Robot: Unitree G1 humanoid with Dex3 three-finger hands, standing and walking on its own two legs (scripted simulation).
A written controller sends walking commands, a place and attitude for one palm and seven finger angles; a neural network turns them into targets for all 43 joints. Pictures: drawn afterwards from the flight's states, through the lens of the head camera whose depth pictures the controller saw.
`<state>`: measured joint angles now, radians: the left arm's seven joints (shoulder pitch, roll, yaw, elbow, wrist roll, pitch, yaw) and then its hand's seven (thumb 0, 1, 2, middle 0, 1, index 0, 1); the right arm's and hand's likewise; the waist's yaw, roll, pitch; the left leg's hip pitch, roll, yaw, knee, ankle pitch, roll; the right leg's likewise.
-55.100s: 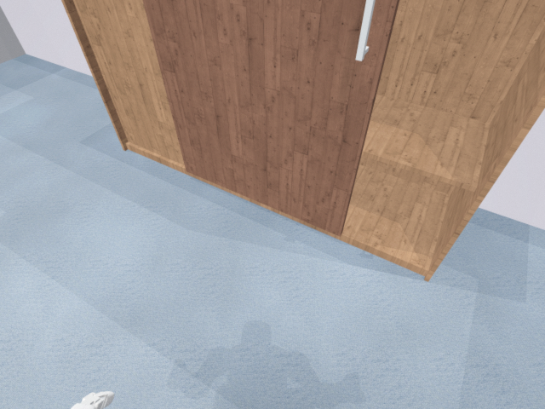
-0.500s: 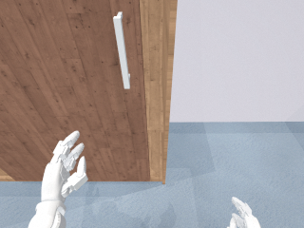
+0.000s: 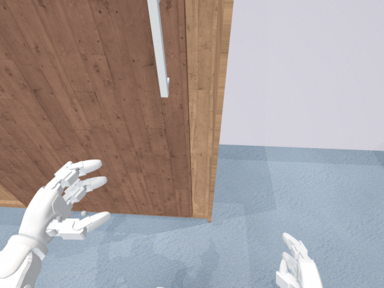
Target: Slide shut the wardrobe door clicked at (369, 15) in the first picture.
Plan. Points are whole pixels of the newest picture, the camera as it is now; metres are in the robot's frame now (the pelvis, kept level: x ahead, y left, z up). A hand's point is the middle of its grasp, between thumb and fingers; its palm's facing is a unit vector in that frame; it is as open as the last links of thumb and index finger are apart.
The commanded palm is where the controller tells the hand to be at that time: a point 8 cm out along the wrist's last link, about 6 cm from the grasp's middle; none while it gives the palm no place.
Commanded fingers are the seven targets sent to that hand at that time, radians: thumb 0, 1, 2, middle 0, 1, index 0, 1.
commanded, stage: raise the hand with hooked fingers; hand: left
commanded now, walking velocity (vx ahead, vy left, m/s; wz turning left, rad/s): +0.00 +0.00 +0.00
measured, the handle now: (161, 49) +0.55 +0.10 +0.24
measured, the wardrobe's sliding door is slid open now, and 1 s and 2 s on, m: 0.08 0.08 0.08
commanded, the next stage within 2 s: move the hooked fingers beside the handle in 1.34 s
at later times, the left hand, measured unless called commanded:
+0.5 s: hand (10, 167) +0.24 +0.29 +0.20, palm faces +0.07 -0.99 -0.10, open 13.5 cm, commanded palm +0.21 +0.33 +0.20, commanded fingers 0.00 -0.50 0.30 -0.30 -1.20 -0.30 -1.20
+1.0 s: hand out of the picture +0.28 +0.30 +0.25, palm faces +0.04 -0.99 -0.11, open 14.0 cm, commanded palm +0.24 +0.34 +0.26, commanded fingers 0.00 -0.50 0.30 -0.30 -1.20 -0.30 -1.20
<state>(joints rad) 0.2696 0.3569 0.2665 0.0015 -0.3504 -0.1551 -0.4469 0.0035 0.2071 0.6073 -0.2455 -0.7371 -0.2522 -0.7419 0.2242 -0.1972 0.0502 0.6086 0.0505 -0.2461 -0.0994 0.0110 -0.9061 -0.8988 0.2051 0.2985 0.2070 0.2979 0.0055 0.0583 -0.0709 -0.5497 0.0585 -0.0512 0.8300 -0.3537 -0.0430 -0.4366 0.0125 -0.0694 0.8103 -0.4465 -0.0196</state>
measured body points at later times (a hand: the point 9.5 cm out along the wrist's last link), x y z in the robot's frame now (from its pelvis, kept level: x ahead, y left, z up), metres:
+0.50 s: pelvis +0.00 +0.02 +0.03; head -0.02 +0.02 +0.48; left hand +0.23 +0.34 +0.21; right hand +0.20 -0.20 -0.02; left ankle +0.04 +0.15 -0.70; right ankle -0.02 -0.11 -0.70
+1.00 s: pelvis +0.01 +0.02 +0.03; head -0.02 -0.01 +0.48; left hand +0.27 +0.35 +0.26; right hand +0.20 -0.21 -0.03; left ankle +0.04 +0.15 -0.70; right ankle -0.02 -0.11 -0.70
